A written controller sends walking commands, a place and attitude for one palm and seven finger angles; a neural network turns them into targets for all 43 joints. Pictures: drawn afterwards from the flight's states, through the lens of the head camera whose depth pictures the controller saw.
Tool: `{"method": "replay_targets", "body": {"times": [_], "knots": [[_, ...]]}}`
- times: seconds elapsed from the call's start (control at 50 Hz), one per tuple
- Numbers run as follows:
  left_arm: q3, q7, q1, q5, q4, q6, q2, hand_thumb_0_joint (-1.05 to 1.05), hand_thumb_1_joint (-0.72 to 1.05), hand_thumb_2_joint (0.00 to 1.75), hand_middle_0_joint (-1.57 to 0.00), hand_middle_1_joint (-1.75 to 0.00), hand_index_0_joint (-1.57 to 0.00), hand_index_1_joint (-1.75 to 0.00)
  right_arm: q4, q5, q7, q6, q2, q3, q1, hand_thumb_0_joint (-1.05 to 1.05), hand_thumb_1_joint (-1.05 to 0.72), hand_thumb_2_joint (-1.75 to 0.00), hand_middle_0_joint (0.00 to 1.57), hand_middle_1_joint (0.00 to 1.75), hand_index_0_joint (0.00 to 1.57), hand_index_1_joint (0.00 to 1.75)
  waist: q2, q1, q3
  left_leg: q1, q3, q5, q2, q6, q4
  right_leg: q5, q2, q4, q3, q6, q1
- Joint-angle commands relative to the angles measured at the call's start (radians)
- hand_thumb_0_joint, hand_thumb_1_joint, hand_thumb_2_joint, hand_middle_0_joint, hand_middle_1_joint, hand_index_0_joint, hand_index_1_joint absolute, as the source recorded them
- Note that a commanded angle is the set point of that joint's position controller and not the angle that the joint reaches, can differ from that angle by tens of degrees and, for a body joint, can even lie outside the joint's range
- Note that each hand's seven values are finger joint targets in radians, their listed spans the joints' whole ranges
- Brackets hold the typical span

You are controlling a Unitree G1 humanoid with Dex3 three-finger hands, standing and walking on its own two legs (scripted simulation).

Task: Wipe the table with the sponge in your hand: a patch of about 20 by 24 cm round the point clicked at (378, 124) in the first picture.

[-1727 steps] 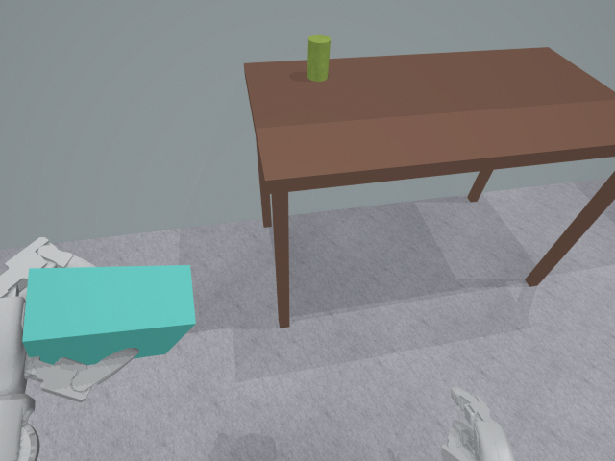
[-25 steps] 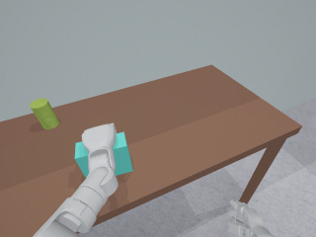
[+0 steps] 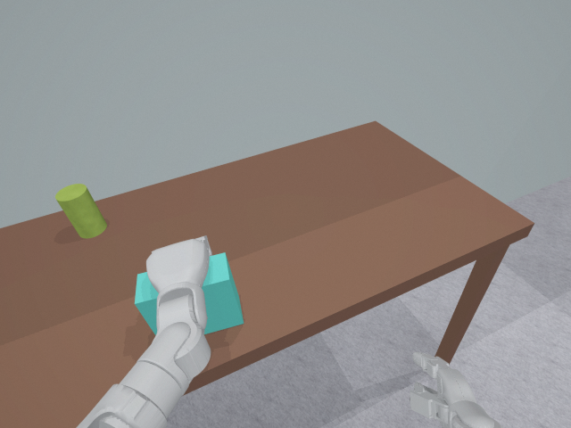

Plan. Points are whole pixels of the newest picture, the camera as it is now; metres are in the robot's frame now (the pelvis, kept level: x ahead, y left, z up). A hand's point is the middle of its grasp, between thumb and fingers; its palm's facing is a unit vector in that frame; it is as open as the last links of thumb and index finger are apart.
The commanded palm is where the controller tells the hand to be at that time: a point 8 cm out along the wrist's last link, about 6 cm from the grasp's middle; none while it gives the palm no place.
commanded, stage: slide back across to the middle lane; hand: left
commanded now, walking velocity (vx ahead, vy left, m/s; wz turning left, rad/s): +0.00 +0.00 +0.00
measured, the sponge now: (196, 307) +0.32 +0.20 -0.01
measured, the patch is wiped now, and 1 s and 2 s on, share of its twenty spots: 0.95 0.95 0.95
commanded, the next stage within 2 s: wipe forward along the middle lane in 0.56 s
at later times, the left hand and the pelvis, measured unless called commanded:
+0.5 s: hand (164, 298) +0.29 +0.22 +0.06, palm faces +0.01 -0.13 -0.99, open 10.1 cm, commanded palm +0.25 +0.23 +0.12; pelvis +0.00 -0.01 +0.00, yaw -1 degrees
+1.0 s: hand (141, 295) +0.29 +0.26 +0.05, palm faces -0.07 -0.08 -0.99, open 10.0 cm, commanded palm +0.28 +0.27 +0.10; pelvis -0.01 -0.01 +0.00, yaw +0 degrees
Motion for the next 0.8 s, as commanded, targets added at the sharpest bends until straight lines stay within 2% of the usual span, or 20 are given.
{"method": "replay_targets", "body": {"times": [0.0, 0.04, 0.06, 0.1, 0.14, 0.2, 0.24, 0.28, 0.32, 0.34, 0.42, 0.44, 0.46, 0.5, 0.54, 0.56, 0.62, 0.7, 0.74, 0.78], "knots": [[0.082, -0.008, -0.239, -0.022, -0.175, 0.012, 0.065, 0.00, 0.10, 1.30, -1.20, -1.60, -1.20, -1.60, -0.185, -0.001, -0.007, -0.063, -0.087, -0.035, -0.269, 0.00, -0.90, -0.90, 0.20, 0.30, 0.20, 0.30, -0.149, 0.013, -0.148, 0.085, 0.035, 0.155, -0.038, 0.048, -0.018, 0.381, -0.058, -0.094, 0.073, 0.042, 0.046], [0.159, -0.013, -0.218, -0.001, -0.167, 0.020, 0.152, 0.00, 0.10, 1.30, -1.20, -1.60, -1.20, -1.60, -0.176, -0.006, -0.013, -0.064, -0.096, -0.034, -0.277, 0.00, -0.90, -0.90, 0.20, 0.30, 0.20, 0.30, -0.137, 0.029, -0.136, 0.082, 0.021, 0.153, -0.037, 0.047, -0.025, 0.361, -0.051, -0.103, 0.095, 0.034, 0.038], [0.123, -0.017, -0.227, 0.005, -0.183, 0.020, 0.119, 0.00, 0.10, 1.30, -1.20, -1.60, -1.20, -1.60, -0.180, -0.006, -0.016, -0.066, -0.089, -0.033, -0.272, 0.00, -0.90, -0.90, 0.20, 0.30, 0.20, 0.30, -0.120, 0.020, -0.147, 0.087, 0.035, 0.159, -0.041, 0.050, -0.019, 0.377, -0.058, -0.095, 0.088, 0.040, 0.052], [0.131, -0.027, -0.221, 0.018, -0.214, 0.018, 0.138, 0.00, 0.10, 1.30, -1.20, -1.60, -1.20, -1.60, -0.183, -0.007, -0.017, -0.072, -0.089, -0.034, -0.270, 0.00, -0.90, -0.90, 0.20, 0.30, 0.20, 0.30, -0.118, 0.020, -0.152, 0.093, 0.032, 0.176, -0.043, 0.051, -0.015, 0.410, -0.056, -0.091, 0.088, 0.038, 0.060], [0.209, -0.033, -0.175, 0.030, -0.246, 0.014, 0.225, 0.00, 0.10, 1.30, -1.20, -1.60, -1.20, -1.60, -0.182, -0.013, -0.019, -0.073, -0.100, -0.034, -0.280, 0.00, -0.90, -0.90, 0.20, 0.30, 0.20, 0.30, -0.104, 0.041, -0.173, 0.099, 0.026, 0.200, -0.044, 0.049, -0.015, 0.454, -0.053, -0.085, 0.110, 0.032, 0.081], [0.168, -0.047, -0.164, 0.032, -0.277, 0.007, 0.185, 0.00, 0.10, 1.30, -1.20, -1.60, -1.20, -1.60, -0.190, -0.013, -0.023, -0.083, -0.090, -0.031, -0.273, 0.00, -0.90, -0.90, 0.20, 0.30, 0.20, 0.30, -0.114, 0.025, -0.155, 0.099, 0.032, 0.199, -0.045, 0.051, -0.016, 0.456, -0.053, -0.084, 0.097, 0.039, 0.080], [0.235, -0.052, -0.141, 0.041, -0.274, 0.006, 0.261, 0.00, 0.10, 1.30, -1.20, -1.60, -1.20, -1.60, -0.182, -0.017, -0.029, -0.086, -0.101, -0.030, -0.275, 0.00, -0.90, -0.90, 0.20, 0.30, 0.20, 0.30, -0.108, 0.038, -0.133, 0.097, 0.025, 0.188, -0.045, 0.050, -0.022, 0.433, -0.050, -0.096, 0.118, 0.035, 0.071], [0.196, -0.058, -0.151, 0.043, -0.284, -0.004, 0.219, 0.00, 0.10, 1.30, -1.20, -1.60, -1.20, -1.60, -0.185, -0.014, -0.036, -0.092, -0.092, -0.028, -0.272, 0.00, -0.90, -0.90, 0.20, 0.30, 0.20, 0.30, -0.114, 0.024, -0.113, 0.099, 0.029, 0.175, -0.046, 0.052, -0.024, 0.400, -0.050, -0.100, 0.105, 0.039, 0.054], [0.207, -0.065, -0.128, 0.041, -0.291, -0.012, 0.231, 0.00, 0.10, 1.30, -1.20, -1.60, -1.20, -1.60, -0.185, -0.016, -0.040, -0.101, -0.093, -0.029, -0.272, 0.00, -0.90, -0.90, 0.20, 0.30, 0.20, 0.30, -0.105, 0.026, -0.111, 0.102, 0.030, 0.173, -0.047, 0.052, -0.023, 0.403, -0.051, -0.105, 0.112, 0.040, 0.056], [0.262, -0.065, -0.114, 0.044, -0.291, -0.019, 0.291, 0.00, 0.10, 1.30, -1.20, -1.60, -1.20, -1.60, -0.178, -0.021, -0.043, -0.102, -0.104, -0.032, -0.268, 0.00, -0.90, -0.90, 0.20, 0.30, 0.20, 0.30, -0.103, 0.037, -0.123, 0.105, 0.025, 0.179, -0.048, 0.051, -0.023, 0.413, -0.049, -0.106, 0.130, 0.035, 0.065], [0.241, -0.072, -0.062, 0.039, -0.331, -0.042, 0.257, 0.00, 0.10, 1.30, -1.20, -1.60, -1.20, -1.60, -0.186, -0.019, -0.048, -0.112, -0.098, -0.031, -0.265, 0.00, -0.90, -0.90, 0.20, 0.30, 0.20, 0.30, -0.115, 0.032, -0.129, 0.104, 0.029, 0.192, -0.050, 0.052, -0.020, 0.448, -0.052, -0.097, 0.120, 0.042, 0.074], [0.272, -0.073, -0.061, 0.045, -0.333, -0.042, 0.296, 0.00, 0.10, 1.30, -1.20, -1.60, -1.20, -1.60, -0.184, -0.023, -0.048, -0.112, -0.104, -0.032, -0.266, 0.00, -0.90, -0.90, 0.20, 0.30, 0.20, 0.30, -0.092, 0.040, -0.127, 0.108, 0.023, 0.186, -0.049, 0.052, -0.024, 0.422, -0.050, -0.104, 0.131, 0.036, 0.068], [0.246, -0.075, -0.064, 0.043, -0.337, -0.048, 0.265, 0.00, 0.10, 1.30, -1.20, -1.60, -1.20, -1.60, -0.186, -0.022, -0.049, -0.117, -0.097, -0.032, -0.259, 0.00, -0.90, -0.90, 0.20, 0.30, 0.20, 0.30, -0.093, 0.030, -0.119, 0.108, 0.030, 0.183, -0.050, 0.055, -0.019, 0.422, -0.052, -0.101, 0.119, 0.041, 0.064], [0.263, -0.078, -0.041, 0.040, -0.341, -0.056, 0.283, 0.00, 0.10, 1.30, -1.20, -1.60, -1.20, -1.60, -0.184, -0.022, -0.053, -0.123, -0.100, -0.031, -0.256, 0.00, -0.90, -0.90, 0.20, 0.30, 0.20, 0.30, -0.093, 0.033, -0.112, 0.105, 0.027, 0.176, -0.050, 0.054, -0.022, 0.415, -0.051, -0.105, 0.123, 0.042, 0.064], [0.314, -0.080, -0.050, 0.046, -0.342, -0.063, 0.347, 0.00, 0.10, 1.30, -1.20, -1.60, -1.20, -1.60, -0.173, -0.026, -0.060, -0.122, -0.111, -0.032, -0.256, 0.00, -0.90, -0.90, 0.20, 0.30, 0.20, 0.30, -0.076, 0.039, -0.104, 0.110, 0.018, 0.164, -0.051, 0.053, -0.026, 0.376, -0.048, -0.116, 0.141, 0.035, 0.053], [0.282, -0.080, -0.059, 0.040, -0.348, -0.070, 0.306, 0.00, 0.10, 1.30, -1.20, -1.60, -1.20, -1.60, -0.180, -0.025, -0.063, -0.127, -0.102, -0.032, -0.250, 0.00, -0.90, -0.90, 0.20, 0.30, 0.20, 0.30, -0.079, 0.030, -0.100, 0.103, 0.027, 0.158, -0.052, 0.057, -0.025, 0.371, -0.051, -0.112, 0.124, 0.041, 0.054], [0.319, -0.084, -0.014, 0.032, -0.331, -0.087, 0.339, 0.00, 0.10, 1.30, -1.20, -1.60, -1.20, -1.60, -0.173, -0.026, -0.070, -0.135, -0.106, -0.031, -0.244, 0.00, -0.90, -0.90, 0.20, 0.30, 0.20, 0.30, -0.105, 0.037, -0.098, 0.096, 0.022, 0.156, -0.053, 0.057, -0.021, 0.380, -0.053, -0.116, 0.132, 0.045, 0.061], [0.278, -0.094, -0.143, 0.045, -0.267, -0.102, 0.317, 0.00, 0.10, 1.30, -1.20, -1.60, -1.20, -1.60, -0.155, -0.025, -0.090, -0.140, -0.112, -0.030, -0.220, 0.00, -0.90, -0.90, 0.20, 0.30, 0.20, 0.30, -0.106, -0.001, -0.042, 0.087, 0.019, 0.100, -0.048, 0.059, -0.034, 0.277, -0.049, -0.146, 0.125, 0.046, -0.004], [0.324, -0.097, -0.174, 0.051, -0.238, -0.119, 0.376, 0.00, 0.10, 1.30, -1.20, -1.60, -1.20, -1.60, -0.144, -0.027, -0.097, -0.144, -0.121, -0.031, -0.209, 0.00, -0.90, -0.90, 0.20, 0.30, 0.20, 0.30, -0.091, 0.008, -0.055, 0.090, 0.013, 0.097, -0.049, 0.058, -0.033, 0.268, -0.048, -0.150, 0.139, 0.040, -0.005], [0.324, -0.094, -0.185, 0.045, -0.186, -0.142, 0.366, 0.00, 0.10, 1.30, -1.20, -1.60, -1.20, -1.60, -0.135, -0.027, -0.103, -0.150, -0.117, -0.032, -0.182, 0.00, -0.90, -0.90, 0.20, 0.30, 0.20, 0.30, -0.110, 0.001, -0.071, 0.075, 0.020, 0.098, -0.050, 0.060, -0.023, 0.290, -0.052, -0.141, 0.127, 0.045, 0.009]]}}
